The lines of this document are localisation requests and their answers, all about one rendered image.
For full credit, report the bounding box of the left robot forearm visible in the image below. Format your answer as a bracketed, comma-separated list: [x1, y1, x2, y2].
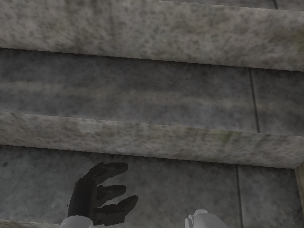
[60, 215, 94, 228]

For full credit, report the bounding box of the robot right thigh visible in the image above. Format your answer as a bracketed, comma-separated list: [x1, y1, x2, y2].
[184, 213, 228, 228]

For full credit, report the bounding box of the right robot shin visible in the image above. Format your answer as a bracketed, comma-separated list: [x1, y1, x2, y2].
[193, 209, 208, 217]

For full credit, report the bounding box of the left robot hand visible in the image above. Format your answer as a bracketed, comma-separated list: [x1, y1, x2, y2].
[66, 161, 138, 226]

